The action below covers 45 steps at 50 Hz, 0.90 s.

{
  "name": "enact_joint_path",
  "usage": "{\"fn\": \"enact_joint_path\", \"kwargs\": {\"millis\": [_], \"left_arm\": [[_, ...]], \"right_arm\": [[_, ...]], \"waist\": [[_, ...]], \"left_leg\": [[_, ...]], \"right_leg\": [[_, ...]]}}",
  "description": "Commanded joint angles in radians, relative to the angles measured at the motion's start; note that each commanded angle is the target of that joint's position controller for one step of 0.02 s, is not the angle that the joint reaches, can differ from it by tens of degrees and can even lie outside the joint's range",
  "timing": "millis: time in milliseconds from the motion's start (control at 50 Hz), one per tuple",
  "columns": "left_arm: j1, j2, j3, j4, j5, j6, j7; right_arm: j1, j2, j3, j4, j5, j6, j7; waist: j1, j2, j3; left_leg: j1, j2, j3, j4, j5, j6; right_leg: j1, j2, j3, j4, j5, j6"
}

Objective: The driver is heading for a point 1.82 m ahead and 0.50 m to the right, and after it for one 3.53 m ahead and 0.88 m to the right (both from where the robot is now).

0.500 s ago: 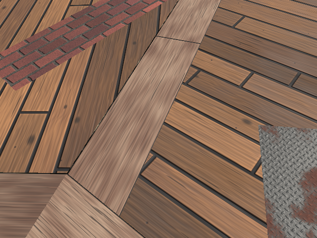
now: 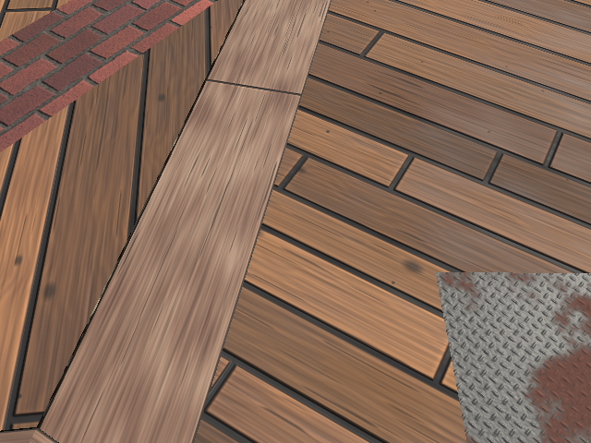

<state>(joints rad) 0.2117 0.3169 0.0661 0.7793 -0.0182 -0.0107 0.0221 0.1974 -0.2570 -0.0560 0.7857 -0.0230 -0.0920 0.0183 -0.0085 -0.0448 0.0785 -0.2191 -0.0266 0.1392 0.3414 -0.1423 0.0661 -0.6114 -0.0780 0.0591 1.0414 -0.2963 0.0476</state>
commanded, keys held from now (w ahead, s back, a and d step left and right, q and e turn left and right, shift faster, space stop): e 0.64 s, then no key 0.36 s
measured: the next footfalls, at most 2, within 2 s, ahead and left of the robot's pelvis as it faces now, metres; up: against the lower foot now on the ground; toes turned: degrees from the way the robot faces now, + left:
right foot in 0.24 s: +0.19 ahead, -0.14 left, +0.00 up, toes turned -10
left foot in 0.68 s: +0.21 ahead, +0.09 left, +0.00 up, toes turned -27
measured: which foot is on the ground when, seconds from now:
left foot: down 0.00-0.24, up 0.26-0.66, down 0.68-1.00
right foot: up 0.00-0.22, down 0.24-0.68, up 0.70-0.98, down 1.00-1.00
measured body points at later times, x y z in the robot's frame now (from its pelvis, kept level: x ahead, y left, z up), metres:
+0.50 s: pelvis +0.10 -0.04 -0.01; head +0.15 -0.07 +0.44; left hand +0.33 +0.20 -0.09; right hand +0.20 -0.35 -0.12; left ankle +0.15 +0.12 -0.69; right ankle +0.15 -0.14 -0.74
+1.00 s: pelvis +0.12 -0.01 -0.01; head +0.14 -0.01 +0.44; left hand +0.38 +0.16 -0.11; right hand +0.10 -0.30 -0.12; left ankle +0.18 +0.11 -0.74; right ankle +0.04 -0.12 -0.74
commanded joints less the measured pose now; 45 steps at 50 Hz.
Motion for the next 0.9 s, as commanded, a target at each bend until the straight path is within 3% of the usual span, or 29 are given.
{"fn": "enact_joint_path", "kwargs": {"millis": [20,120,200,220,240,260,280,300,320,340,360,400,460,520,600,640,660,680,700,720,740,760,780,840,900], "left_arm": [[0.101,0.029,0.01,-0.052,0.008,0.01,-0.006],[-0.024,0.041,0.017,-0.133,0.01,0.013,-0.043],[-0.023,0.063,0.036,-0.181,0.01,0.025,-0.06],[0.024,0.076,0.046,-0.175,0.012,0.022,-0.057],[0.096,0.151,0.074,-0.166,0.017,0.017,-0.04],[0.129,0.276,0.102,-0.186,0.031,0.018,-0.016],[0.13,0.245,0.084,-0.211,0.047,0.008,-0.021],[0.1,0.197,0.07,-0.219,0.036,-0.001,-0.033],[0.051,0.168,0.063,-0.218,0.021,-0.007,-0.032],[0.011,0.145,0.057,-0.219,0.006,-0.003,-0.027],[-0.027,0.132,0.052,-0.226,0.003,0.004,-0.018],[-0.05,0.139,0.055,-0.244,0.019,0.016,-0.008],[-0.035,0.157,0.065,-0.249,0.017,0.022,0.007],[-0.045,0.162,0.069,-0.259,0.017,0.032,0.014],[-0.056,0.156,0.068,-0.271,0.015,0.044,0.007],[-0.08,0.152,0.066,-0.278,0.002,0.053,0.009],[-0.069,0.134,0.06,-0.277,-0.002,0.056,0.012],[-0.03,0.078,0.044,-0.277,0.009,0.056,0.011],[-0.044,0.09,0.049,-0.314,0.005,0.044,0.01],[-0.033,0.161,0.07,-0.29,0.021,0.033,0.01],[-0.007,0.182,0.082,-0.26,0.014,0.035,0.005],[0.02,0.156,0.078,-0.23,0.016,0.044,0.009],[0.026,0.13,0.07,-0.223,0.021,0.051,0.011],[-0.023,0.059,0.041,-0.235,0.01,0.051,0.007],[-0.082,0.012,0.013,-0.252,0.015,0.047,0.001]], "right_arm": [[-0.108,-0.141,-0.034,-0.066,0.005,-0.006,-0.027],[-0.072,-0.18,-0.045,-0.037,0.021,0.043,-0.045],[-0.086,-0.197,-0.055,-0.033,0.053,0.074,-0.048],[-0.085,-0.186,-0.054,-0.031,0.058,0.079,-0.05],[-0.023,-0.164,-0.05,-0.019,0.043,0.077,-0.048],[-0.014,-0.115,-0.032,-0.059,-0.003,0.067,-0.041],[-0.041,-0.116,-0.023,-0.078,-0.004,0.063,-0.031],[-0.082,-0.157,-0.035,-0.072,0.026,0.068,-0.023],[-0.105,-0.149,-0.035,-0.077,0.037,0.073,-0.027],[-0.112,-0.144,-0.036,-0.069,0.027,0.079,-0.036],[-0.116,-0.156,-0.041,-0.07,0.019,0.087,-0.046],[-0.091,-0.132,-0.037,-0.063,0.022,0.095,-0.046],[-0.094,-0.111,-0.027,-0.058,0.025,0.095,-0.051],[-0.105,-0.114,-0.027,-0.06,0.028,0.094,-0.046],[-0.092,-0.131,-0.035,-0.064,0.033,0.079,-0.029],[-0.035,-0.13,-0.042,-0.048,0.032,0.069,-0.018],[0.008,-0.15,-0.05,-0.035,0.025,0.067,-0.017],[0.03,-0.22,-0.065,-0.041,0.003,0.07,-0.02],[-0.003,-0.286,-0.077,-0.041,-0.024,0.075,-0.021],[-0.064,-0.229,-0.063,-0.084,-0.031,0.067,-0.025],[-0.12,-0.185,-0.051,-0.097,-0.015,0.066,-0.033],[-0.149,-0.163,-0.044,-0.102,0.005,0.066,-0.035],[-0.143,-0.147,-0.037,-0.099,0.022,0.065,-0.037],[-0.087,-0.125,-0.025,-0.08,0.019,0.076,-0.042],[-0.062,-0.152,-0.03,-0.068,0.018,0.086,-0.041]], "waist": [[0.05,0.143,-0.124],[-0.005,0.116,-0.12],[0.017,0.13,-0.111],[0.045,0.109,-0.133],[0.061,-0.001,-0.188],[0.034,-0.26,-0.242],[0.055,-0.242,-0.397],[0.076,-0.102,-0.379],[0.05,-0.046,-0.304],[0.031,0.009,-0.242],[0.009,-0.013,-0.217],[-0.012,-0.062,-0.214],[0.001,-0.07,-0.234],[0.015,-0.1,-0.229],[0.023,-0.133,-0.205],[-0.012,-0.131,-0.198],[-0.024,-0.105,-0.201],[0.0,0.066,-0.204],[0.031,0.353,-0.13],[0.018,0.274,-0.119],[0.045,0.2,-0.113],[0.058,0.166,-0.102],[0.047,0.168,-0.097],[0.016,0.186,-0.108],[-0.02,0.246,-0.136]], "left_leg": [[-0.008,0.258,-0.03,-0.121,0.555,0.156],[0.116,0.302,-0.007,-0.065,0.462,0.144],[0.168,0.335,-0.016,0.09,0.447,0.095],[0.149,0.3,0.014,0.196,0.466,0.058],[0.08,0.217,0.054,0.384,0.372,-0.012],[-0.239,0.076,0.081,0.714,-0.192,-0.104],[-0.387,-0.032,-0.126,0.935,-0.574,-0.126],[-0.418,0.013,-0.217,0.989,-0.536,-0.113],[-0.443,0.038,-0.22,0.96,-0.46,-0.099],[-0.446,0.058,-0.218,0.886,-0.396,-0.102],[-0.402,0.068,-0.218,0.819,-0.344,-0.106],[-0.323,0.037,-0.198,0.736,-0.291,-0.124],[-0.278,0.02,-0.209,0.581,-0.259,-0.145],[-0.221,0.007,-0.217,0.474,-0.221,-0.145],[-0.166,-0.009,-0.22,0.332,-0.22,-0.119],[-0.066,-0.014,-0.196,0.151,-0.129,-0.089],[0.018,0.031,-0.209,0.059,-0.059,-0.063],[0.107,0.237,-0.398,-0.022,-0.052,0.008],[0.037,0.407,-0.658,-0.088,0.07,0.176],[-0.014,0.428,-0.672,-0.087,0.094,0.229],[-0.021,0.369,-0.559,-0.058,0.115,0.187],[-0.008,0.303,-0.469,-0.035,0.123,0.142],[0.022,0.284,-0.435,-0.023,0.156,0.133],[0.081,0.234,-0.338,-0.006,0.236,0.137],[0.103,0.226,-0.303,0.019,0.275,0.134]], "right_leg": [[0.124,-0.031,-0.019,-0.128,0.168,0.01],[0.111,-0.017,-0.061,-0.31,0.208,-0.017],[0.145,0.021,-0.104,-0.429,0.093,-0.074],[0.238,0.056,-0.124,-0.521,0.172,-0.101],[0.401,0.041,-0.048,-0.594,0.515,-0.148],[0.643,-0.198,0.294,-0.56,1.016,-0.302],[0.736,-0.326,0.541,-0.618,0.931,-0.475],[0.699,-0.286,0.454,-0.64,0.822,-0.441],[0.632,-0.23,0.362,-0.639,0.693,-0.379],[0.558,-0.185,0.311,-0.658,0.582,-0.329],[0.486,-0.152,0.278,-0.677,0.507,-0.303],[0.418,-0.109,0.253,-0.696,0.482,-0.292],[0.418,-0.097,0.266,-0.691,0.418,-0.291],[0.378,-0.083,0.309,-0.701,0.251,-0.277],[0.371,-0.074,0.401,-0.693,0.149,-0.256],[0.341,-0.044,0.408,-0.656,0.14,-0.223],[0.297,-0.01,0.373,-0.611,0.092,-0.182],[0.179,0.082,0.262,-0.423,-0.098,-0.121],[0.011,0.232,0.073,-0.218,-0.314,-0.066],[0.023,0.177,0.136,-0.005,-0.312,-0.036],[0.032,0.177,0.14,0.082,-0.246,-0.026],[0.035,0.174,0.128,0.117,-0.199,-0.007],[0.014,0.173,0.13,0.149,-0.158,0.01],[0.054,0.151,0.077,0.021,-0.119,0.038],[0.204,0.092,-0.003,-0.269,-0.153,0.045]]}}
